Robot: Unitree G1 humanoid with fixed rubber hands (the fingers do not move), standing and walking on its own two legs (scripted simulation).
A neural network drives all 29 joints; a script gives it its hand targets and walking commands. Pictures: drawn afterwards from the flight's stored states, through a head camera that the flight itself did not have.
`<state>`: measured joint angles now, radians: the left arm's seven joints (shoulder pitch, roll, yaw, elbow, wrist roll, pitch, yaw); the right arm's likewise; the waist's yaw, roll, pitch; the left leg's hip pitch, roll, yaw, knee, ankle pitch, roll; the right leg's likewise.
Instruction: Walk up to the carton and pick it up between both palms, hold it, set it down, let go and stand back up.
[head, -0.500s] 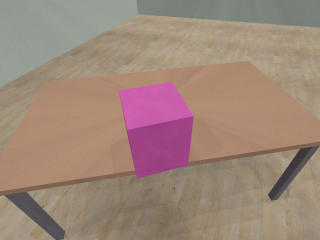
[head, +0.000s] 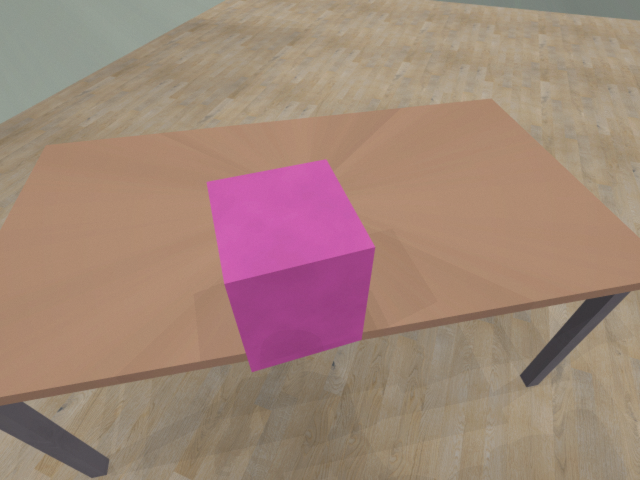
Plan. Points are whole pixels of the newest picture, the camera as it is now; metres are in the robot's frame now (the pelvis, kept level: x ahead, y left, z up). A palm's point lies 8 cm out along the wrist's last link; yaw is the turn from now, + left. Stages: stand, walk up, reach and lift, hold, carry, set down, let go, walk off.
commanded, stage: stand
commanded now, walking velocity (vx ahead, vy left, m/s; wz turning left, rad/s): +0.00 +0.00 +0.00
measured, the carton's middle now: (288, 265) +0.47 +0.05 -0.03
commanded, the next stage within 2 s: none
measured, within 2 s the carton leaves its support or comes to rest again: neither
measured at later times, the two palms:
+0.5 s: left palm out of the picture +0.07 +0.24 -0.13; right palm out of the picture +0.07 -0.24 -0.12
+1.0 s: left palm out of the picture +0.04 +0.25 -0.13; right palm out of the picture +0.05 -0.23 -0.12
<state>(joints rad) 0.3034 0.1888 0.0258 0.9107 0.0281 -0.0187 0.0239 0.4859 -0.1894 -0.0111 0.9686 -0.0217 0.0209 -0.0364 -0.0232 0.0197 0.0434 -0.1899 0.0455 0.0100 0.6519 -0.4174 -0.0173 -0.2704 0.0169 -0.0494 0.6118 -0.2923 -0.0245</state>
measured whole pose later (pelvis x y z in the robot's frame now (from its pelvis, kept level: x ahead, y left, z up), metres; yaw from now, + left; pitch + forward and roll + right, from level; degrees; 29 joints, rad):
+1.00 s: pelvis +0.03 +0.01 +0.01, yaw +6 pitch -3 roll -1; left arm 0.27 0.21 -0.01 0.97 0.01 0.01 0.02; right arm 0.37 -0.19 0.00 0.93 -0.01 0.00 -0.04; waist 0.00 0.01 0.06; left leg -0.10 0.00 -0.08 0.54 -0.38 0.00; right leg -0.15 -0.03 -0.13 0.52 -0.31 0.00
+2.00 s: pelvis +0.00 +0.00 +0.01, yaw +6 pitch -4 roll -1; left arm 0.27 0.23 0.00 1.00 0.00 0.02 0.02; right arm 0.28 -0.21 0.02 0.96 -0.01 0.01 -0.03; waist 0.02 -0.01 0.08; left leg -0.15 0.00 -0.08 0.56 -0.35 -0.01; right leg -0.20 -0.03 -0.14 0.53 -0.27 -0.01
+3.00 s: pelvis +0.02 +0.00 +0.01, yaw +10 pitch -2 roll -1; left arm 0.31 0.20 0.00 0.99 0.01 0.01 0.02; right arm 0.32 -0.17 0.01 0.97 -0.01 -0.01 -0.04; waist 0.02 0.01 0.05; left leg -0.16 -0.02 -0.15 0.56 -0.37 -0.01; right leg -0.17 -0.05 -0.20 0.52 -0.31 -0.01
